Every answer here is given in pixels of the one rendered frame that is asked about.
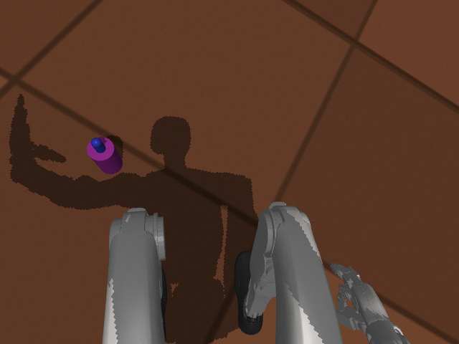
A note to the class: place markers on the right robot foot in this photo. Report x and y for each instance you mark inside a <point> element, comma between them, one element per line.
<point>248,325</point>

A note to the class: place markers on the bottle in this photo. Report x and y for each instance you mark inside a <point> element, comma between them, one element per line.
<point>104,154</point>

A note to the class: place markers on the right robot arm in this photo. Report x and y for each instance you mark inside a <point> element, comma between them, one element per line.
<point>385,332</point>

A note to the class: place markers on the right robot hand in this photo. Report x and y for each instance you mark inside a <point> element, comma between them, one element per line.
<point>368,307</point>

